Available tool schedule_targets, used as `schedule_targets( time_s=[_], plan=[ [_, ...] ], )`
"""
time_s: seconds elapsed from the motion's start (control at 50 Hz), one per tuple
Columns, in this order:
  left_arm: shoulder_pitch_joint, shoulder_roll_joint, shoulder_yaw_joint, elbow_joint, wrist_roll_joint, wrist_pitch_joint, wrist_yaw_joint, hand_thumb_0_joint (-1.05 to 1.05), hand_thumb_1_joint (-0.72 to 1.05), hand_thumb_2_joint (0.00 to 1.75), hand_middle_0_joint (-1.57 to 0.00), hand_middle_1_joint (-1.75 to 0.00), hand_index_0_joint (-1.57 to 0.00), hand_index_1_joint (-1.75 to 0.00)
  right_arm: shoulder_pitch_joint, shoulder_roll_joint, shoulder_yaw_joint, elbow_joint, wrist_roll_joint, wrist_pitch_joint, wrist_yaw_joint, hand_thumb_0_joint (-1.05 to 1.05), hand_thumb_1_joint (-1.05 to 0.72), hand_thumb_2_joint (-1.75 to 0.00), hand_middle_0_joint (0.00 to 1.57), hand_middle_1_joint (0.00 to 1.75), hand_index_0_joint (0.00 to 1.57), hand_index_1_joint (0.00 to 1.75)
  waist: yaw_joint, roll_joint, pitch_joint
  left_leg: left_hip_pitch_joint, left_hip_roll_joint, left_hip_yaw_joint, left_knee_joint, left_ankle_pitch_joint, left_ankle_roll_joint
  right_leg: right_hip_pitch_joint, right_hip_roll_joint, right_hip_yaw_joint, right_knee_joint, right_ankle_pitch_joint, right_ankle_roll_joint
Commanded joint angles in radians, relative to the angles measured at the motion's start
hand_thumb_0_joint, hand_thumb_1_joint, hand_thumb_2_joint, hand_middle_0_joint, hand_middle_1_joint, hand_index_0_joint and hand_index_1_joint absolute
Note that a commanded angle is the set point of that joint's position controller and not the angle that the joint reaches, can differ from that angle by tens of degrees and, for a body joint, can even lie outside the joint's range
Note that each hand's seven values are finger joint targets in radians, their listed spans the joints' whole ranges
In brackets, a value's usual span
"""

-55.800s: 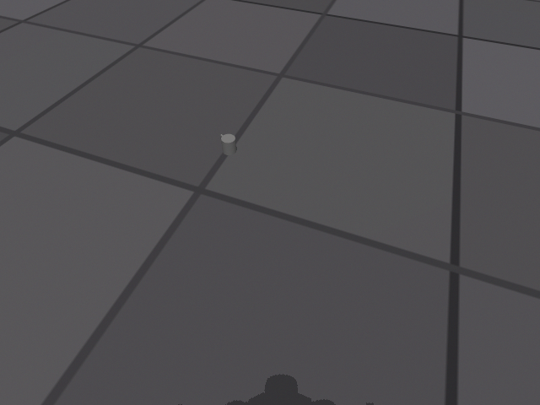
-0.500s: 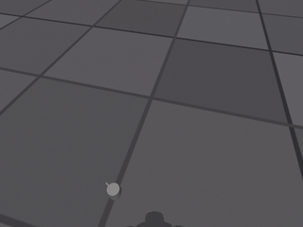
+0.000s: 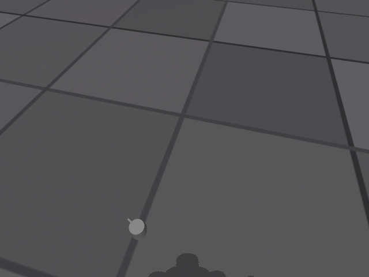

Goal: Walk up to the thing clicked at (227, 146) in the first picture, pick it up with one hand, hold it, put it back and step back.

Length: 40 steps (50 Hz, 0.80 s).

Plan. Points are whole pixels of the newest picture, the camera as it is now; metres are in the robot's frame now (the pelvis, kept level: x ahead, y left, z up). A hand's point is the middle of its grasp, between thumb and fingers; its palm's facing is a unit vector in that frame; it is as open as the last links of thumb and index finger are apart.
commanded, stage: step back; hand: left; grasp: from above
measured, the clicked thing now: (135, 227) +0.47 +0.25 -0.74
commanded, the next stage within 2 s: none
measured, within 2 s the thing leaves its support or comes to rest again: neither
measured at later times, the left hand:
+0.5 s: hand out of the picture +0.04 +0.31 -0.18, palm faces -0.04 -0.93 -0.35, open 7.4 cm
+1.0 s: hand out of the picture -0.09 +0.30 -0.15, palm faces -0.02 -0.90 -0.43, open 7.4 cm
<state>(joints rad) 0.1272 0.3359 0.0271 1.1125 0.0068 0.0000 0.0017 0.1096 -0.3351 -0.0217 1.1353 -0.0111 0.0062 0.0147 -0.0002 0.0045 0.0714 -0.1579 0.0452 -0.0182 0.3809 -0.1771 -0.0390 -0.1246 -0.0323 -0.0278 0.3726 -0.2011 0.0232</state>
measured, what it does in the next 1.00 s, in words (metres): walks backwards: right foot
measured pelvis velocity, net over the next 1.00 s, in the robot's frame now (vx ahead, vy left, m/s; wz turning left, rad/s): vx -0.21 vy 0.03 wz -0.02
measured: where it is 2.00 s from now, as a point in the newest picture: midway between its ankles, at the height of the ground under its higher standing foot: outside the picture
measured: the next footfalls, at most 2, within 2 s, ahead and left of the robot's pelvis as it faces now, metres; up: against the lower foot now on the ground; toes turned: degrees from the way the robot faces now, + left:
right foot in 0.68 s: -0.13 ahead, -0.08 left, +0.00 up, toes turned -3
left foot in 1.06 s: -0.23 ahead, +0.15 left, +0.00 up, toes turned -3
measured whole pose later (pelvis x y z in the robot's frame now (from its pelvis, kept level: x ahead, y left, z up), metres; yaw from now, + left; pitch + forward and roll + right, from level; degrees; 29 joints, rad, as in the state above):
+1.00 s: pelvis -0.21 +0.03 -0.02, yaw -1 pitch -1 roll +1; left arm 0.15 0.35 0.08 0.80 0.04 0.05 0.02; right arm 0.20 -0.41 -0.05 0.92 0.00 0.04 -0.02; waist 0.01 0.03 0.16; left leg -0.33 -0.07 -0.09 0.90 -0.49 -0.02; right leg -0.34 -0.02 -0.03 0.59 -0.24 -0.02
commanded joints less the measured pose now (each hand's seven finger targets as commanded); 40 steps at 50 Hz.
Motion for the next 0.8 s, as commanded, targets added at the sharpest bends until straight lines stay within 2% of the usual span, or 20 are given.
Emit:
schedule_targets(
  time_s=[0.0, 0.06, 0.1, 0.16, 0.2, 0.22, 0.24, 0.26, 0.28, 0.34, 0.42, 0.52, 0.6, 0.64, 0.66, 0.68, 0.7, 0.72, 0.74, 0.78],
  plan=[
    [-0.023, 0.285, 0.086, -0.100, -0.013, -0.013, 0.022, 0.00, 0.90, 0.90, -0.20, -0.30, -0.20, -0.30, -0.028, -0.240, -0.047, -0.100, 0.015, -0.001, -0.015, 0.00, -0.90, -0.90, 0.20, 0.30, 0.20, 0.30, -0.013, -0.023, -0.067, -0.035, 0.034, -0.036, 0.112, 0.235, 0.071, -0.034, -0.116, 0.103, 0.011, 0.309, -0.090],
    [-0.056, 0.294, 0.095, -0.148, -0.009, -0.001, 0.021, 0.00, 0.90, 0.90, -0.20, -0.30, -0.20, -0.30, -0.005, -0.236, -0.056, -0.122, 0.015, 0.012, -0.013, 0.00, -0.90, -0.90, 0.20, 0.30, 0.20, 0.30, -0.017, -0.076, -0.144, -0.030, -0.018, 0.000, 0.244, 0.155, 0.068, -0.058, -0.175, 0.155, 0.020, 0.318, -0.154],
    [-0.104, 0.307, 0.100, -0.185, 0.003, 0.009, 0.024, 0.00, 0.90, 0.90, -0.20, -0.30, -0.20, -0.30, 0.027, -0.226, -0.064, -0.132, 0.011, 0.024, -0.012, 0.00, -0.90, -0.90, 0.20, 0.30, 0.20, 0.30, -0.027, -0.150, -0.154, -0.037, -0.058, 0.019, 0.356, -0.034, 0.066, -0.112, -0.239, 0.193, 0.020, 0.308, -0.206],
    [-0.159, 0.310, 0.101, -0.234, 0.014, 0.021, 0.021, 0.00, 0.90, 0.90, -0.20, -0.30, -0.20, -0.30, 0.093, -0.225, -0.072, -0.147, 0.006, 0.032, -0.003, 0.00, -0.90, -0.90, 0.20, 0.30, 0.20, 0.30, -0.049, -0.206, -0.144, -0.012, -0.054, -0.003, 0.381, -0.143, 0.087, -0.220, -0.255, 0.180, 0.081, 0.228, -0.215],
    [-0.157, 0.279, 0.093, -0.253, 0.007, 0.031, 0.020, 0.00, 0.90, 0.90, -0.20, -0.30, -0.20, -0.30, 0.102, -0.256, -0.077, -0.160, 0.003, 0.025, -0.003, 0.00, -0.90, -0.90, 0.20, 0.30, 0.20, 0.30, -0.051, -0.101, -0.121, -0.051, 0.035, -0.080, 0.237, 0.151, 0.118, -0.214, -0.141, 0.097, 0.249, 0.123, -0.144],
    [-0.138, 0.225, 0.082, -0.259, -0.004, 0.038, 0.023, 0.00, 0.90, 0.90, -0.20, -0.30, -0.20, -0.30, 0.070, -0.317, -0.086, -0.173, -0.005, 0.016, -0.006, 0.00, -0.90, -0.90, 0.20, 0.30, 0.20, 0.30, -0.042, 0.086, -0.096, -0.087, 0.176, -0.262, 0.048, 0.359, 0.178, -0.243, 0.026, 0.038, 0.435, -0.046, -0.075],
    [-0.110, 0.196, 0.079, -0.259, -0.003, 0.045, 0.033, 0.00, 0.90, 0.90, -0.20, -0.30, -0.20, -0.30, 0.055, -0.374, -0.100, -0.183, -0.011, 0.007, -0.011, 0.00, -0.90, -0.90, 0.20, 0.30, 0.20, 0.30, -0.034, 0.197, -0.094, -0.035, 0.278, -0.424, -0.030, 0.475, 0.238, -0.335, 0.141, 0.102, 0.593, -0.401, -0.066],
    [-0.083, 0.206, 0.082, -0.249, 0.004, 0.051, 0.043, 0.00, 0.90, 0.90, -0.20, -0.30, -0.20, -0.30, 0.052, -0.402, -0.108, -0.195, -0.019, 0.002, -0.017, 0.00, -0.90, -0.90, 0.20, 0.30, 0.20, 0.30, -0.039, 0.187, -0.123, -0.054, 0.323, -0.507, -0.045, 0.413, 0.288, -0.333, 0.148, 0.201, 0.720, -0.472, -0.065],
    [-0.072, 0.222, 0.082, -0.234, 0.005, 0.055, 0.047, 0.00, 0.90, 0.90, -0.20, -0.30, -0.20, -0.30, 0.049, -0.386, -0.108, -0.206, -0.023, 0.001, -0.023, 0.00, -0.90, -0.90, 0.20, 0.30, 0.20, 0.30, -0.035, 0.157, -0.107, -0.107, 0.307, -0.483, -0.054, 0.366, 0.260, -0.327, 0.145, 0.238, 0.785, -0.456, -0.069],
    [0.032, 0.228, 0.082, -0.218, -0.013, 0.060, 0.039, 0.00, 0.90, 0.90, -0.20, -0.30, -0.20, -0.30, -0.073, -0.300, -0.089, -0.260, -0.028, -0.003, -0.038, 0.00, -0.90, -0.90, 0.20, 0.30, 0.20, 0.30, 0.047, 0.148, -0.119, -0.025, 0.188, -0.230, 0.018, 0.324, 0.218, -0.375, 0.122, 0.233, 0.859, -0.301, -0.065],
    [0.034, 0.232, 0.094, -0.243, 0.002, 0.053, 0.031, 0.00, 0.90, 0.90, -0.20, -0.30, -0.20, -0.30, 0.010, -0.265, -0.091, -0.276, -0.020, -0.005, -0.043, 0.00, -0.90, -0.90, 0.20, 0.30, 0.20, 0.30, 0.000, 0.117, -0.152, 0.085, 0.188, -0.223, 0.040, 0.299, 0.244, -0.372, 0.116, 0.201, 0.809, -0.278, -0.002],
    [0.026, 0.227, 0.096, -0.279, 0.005, 0.040, 0.025, 0.00, 0.90, 0.90, -0.20, -0.30, -0.20, -0.30, 0.043, -0.285, -0.096, -0.296, -0.019, 0.002, -0.042, 0.00, -0.90, -0.90, 0.20, 0.30, 0.20, 0.30, -0.040, 0.137, -0.137, 0.130, 0.237, -0.216, 0.053, 0.299, 0.293, -0.332, 0.075, 0.146, 0.567, -0.328, 0.016],
    [0.137, 0.224, 0.103, -0.241, 0.010, 0.034, 0.011, 0.00, 0.90, 0.90, -0.20, -0.30, -0.20, -0.30, -0.010, -0.312, -0.102, -0.324, -0.019, 0.014, -0.037, 0.00, -0.90, -0.90, 0.20, 0.30, 0.20, 0.30, -0.006, 0.180, -0.169, 0.013, 0.234, -0.201, 0.047, 0.119, 0.248, -0.164, 0.041, 0.071, 0.309, -0.251, -0.017],
    [0.221, 0.220, 0.113, -0.207, 0.016, 0.033, 0.003, 0.00, 0.90, 0.90, -0.20, -0.30, -0.20, -0.30, -0.040, -0.319, -0.104, -0.332, -0.013, 0.024, -0.033, 0.00, -0.90, -0.90, 0.20, 0.30, 0.20, 0.30, 0.029, 0.166, -0.174, -0.122, 0.203, -0.169, 0.055, 0.003, 0.194, -0.016, 0.045, 0.035, 0.157, -0.113, -0.052],
    [0.255, 0.232, 0.118, -0.199, 0.024, 0.030, 0.004, 0.00, 0.90, 0.90, -0.20, -0.30, -0.20, -0.30, -0.057, -0.298, -0.098, -0.331, -0.006, 0.028, -0.031, 0.00, -0.90, -0.90, 0.20, 0.30, 0.20, 0.30, 0.046, 0.128, -0.168, -0.185, 0.171, -0.151, 0.094, -0.090, 0.150, 0.012, 0.025, 0.080, 0.105, -0.097, -0.076],
    [0.220, 0.286, 0.133, -0.227, 0.039, 0.026, 0.004, 0.00, 0.90, 0.90, -0.20, -0.30, -0.20, -0.30, -0.046, -0.255, -0.087, -0.338, 0.001, 0.027, -0.028, 0.00, -0.90, -0.90, 0.20, 0.30, 0.20, 0.30, 0.034, -0.060, -0.122, -0.311, 0.068, -0.081, 0.233, -0.209, 0.086, -0.015, -0.113, 0.328, 0.005, -0.198, -0.138],
    [0.136, 0.365, 0.149, -0.273, 0.034, 0.027, 0.000, 0.00, 0.90, 0.90, -0.20, -0.30, -0.20, -0.30, -0.081, -0.222, -0.081, -0.349, 0.006, 0.026, -0.032, 0.00, -0.90, -0.90, 0.20, 0.30, 0.20, 0.30, 0.053, -0.263, -0.031, -0.364, -0.131, 0.014, 0.475, -0.360, 0.031, -0.184, -0.280, 0.548, -0.126, -0.279, -0.252],
    [0.035, 0.416, 0.154, -0.326, 0.048, 0.023, 0.006, 0.00, 0.90, 0.90, -0.20, -0.30, -0.20, -0.30, -0.078, -0.253, -0.098, -0.339, -0.004, 0.028, -0.043, 0.00, -0.90, -0.90, 0.20, 0.30, 0.20, 0.30, 0.055, -0.303, 0.026, -0.304, -0.125, -0.092, 0.693, -0.416, 0.018, -0.366, -0.397, 0.658, -0.165, -0.238, -0.362],
    [-0.019, 0.369, 0.148, -0.346, 0.041, 0.019, 0.009, 0.00, 0.90, 0.90, -0.20, -0.30, -0.20, -0.30, -0.033, -0.278, -0.104, -0.315, -0.002, 0.029, -0.042, 0.00, -0.90, -0.90, 0.20, 0.30, 0.20, 0.30, 0.020, -0.239, 0.056, -0.256, -0.117, -0.138, 0.767, -0.371, 0.023, -0.433, -0.360, 0.583, -0.153, -0.214, -0.329],
    [-0.098, 0.272, 0.121, -0.366, 0.034, 0.011, 0.016, 0.00, 0.90, 0.90, -0.20, -0.30, -0.20, -0.30, 0.048, -0.249, -0.090, -0.270, 0.012, 0.028, -0.034, 0.00, -0.90, -0.90, 0.20, 0.30, 0.20, 0.30, -0.046, -0.129, 0.052, -0.283, -0.186, -0.166, 0.804, -0.248, 0.027, -0.322, -0.173, 0.282, -0.055, 0.077, -0.211]
  ],
)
